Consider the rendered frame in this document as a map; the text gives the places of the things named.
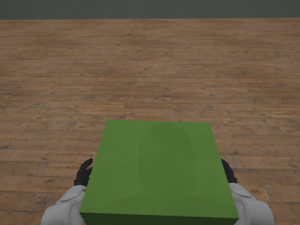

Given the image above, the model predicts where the robot right forearm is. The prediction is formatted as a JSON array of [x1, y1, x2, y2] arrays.
[[229, 183, 275, 225]]

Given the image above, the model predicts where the robot left forearm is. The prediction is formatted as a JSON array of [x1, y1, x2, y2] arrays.
[[40, 185, 86, 225]]

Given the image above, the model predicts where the carton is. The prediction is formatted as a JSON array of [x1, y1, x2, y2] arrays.
[[79, 119, 240, 225]]

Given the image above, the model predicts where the robot left hand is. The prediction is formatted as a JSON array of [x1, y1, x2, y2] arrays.
[[74, 158, 93, 187]]

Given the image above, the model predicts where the robot right hand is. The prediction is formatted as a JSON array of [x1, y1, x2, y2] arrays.
[[221, 158, 237, 184]]

